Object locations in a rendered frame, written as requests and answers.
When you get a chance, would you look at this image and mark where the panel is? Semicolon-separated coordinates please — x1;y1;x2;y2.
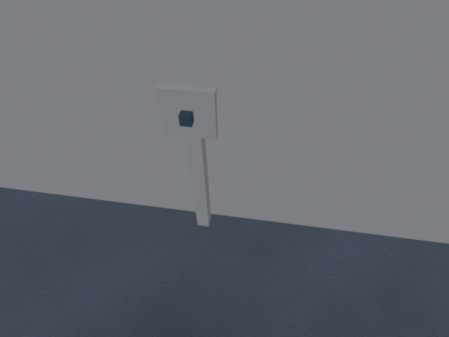
155;83;217;227

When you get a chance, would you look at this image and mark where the button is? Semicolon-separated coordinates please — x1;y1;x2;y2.
178;110;194;127

